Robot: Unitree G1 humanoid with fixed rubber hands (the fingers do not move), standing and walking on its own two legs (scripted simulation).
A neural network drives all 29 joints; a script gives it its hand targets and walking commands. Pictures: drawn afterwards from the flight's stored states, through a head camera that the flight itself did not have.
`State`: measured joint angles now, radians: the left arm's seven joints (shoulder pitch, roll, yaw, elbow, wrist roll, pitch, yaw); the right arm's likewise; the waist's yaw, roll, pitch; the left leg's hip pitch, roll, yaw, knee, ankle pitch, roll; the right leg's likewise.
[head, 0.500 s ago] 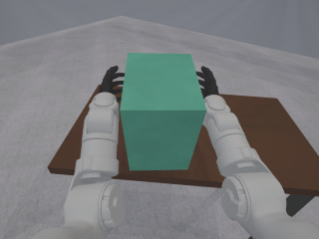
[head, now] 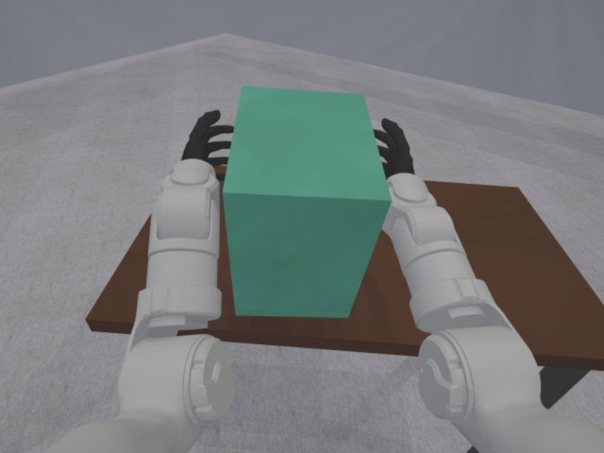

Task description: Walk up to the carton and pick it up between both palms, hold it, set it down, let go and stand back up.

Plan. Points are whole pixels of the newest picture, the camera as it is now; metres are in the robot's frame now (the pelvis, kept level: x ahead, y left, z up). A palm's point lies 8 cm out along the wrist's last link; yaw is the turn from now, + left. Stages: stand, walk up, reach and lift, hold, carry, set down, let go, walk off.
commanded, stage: reach and lift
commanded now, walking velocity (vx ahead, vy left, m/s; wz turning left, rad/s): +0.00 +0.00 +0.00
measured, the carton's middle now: (297, 208) +0.39 +0.03 +0.18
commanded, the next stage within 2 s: hold in 0.62 s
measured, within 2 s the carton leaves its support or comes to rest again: neither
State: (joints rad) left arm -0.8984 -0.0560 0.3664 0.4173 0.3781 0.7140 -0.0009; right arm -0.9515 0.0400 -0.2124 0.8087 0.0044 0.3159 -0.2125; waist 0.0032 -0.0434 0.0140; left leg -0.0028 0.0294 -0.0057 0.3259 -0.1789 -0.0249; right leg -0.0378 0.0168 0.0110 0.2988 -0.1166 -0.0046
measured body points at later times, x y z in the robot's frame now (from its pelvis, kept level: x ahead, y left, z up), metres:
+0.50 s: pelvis +0.00 +0.00 +0.00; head -0.07 +0.02 +0.44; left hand +0.38 +0.16 +0.25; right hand +0.40 -0.09 +0.25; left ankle +0.01 +0.13 -0.75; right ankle +0.04 -0.11 -0.75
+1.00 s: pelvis -0.01 +0.00 +0.00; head -0.09 +0.02 +0.44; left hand +0.37 +0.15 +0.27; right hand +0.38 -0.10 +0.27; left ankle +0.01 +0.13 -0.75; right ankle +0.04 -0.11 -0.75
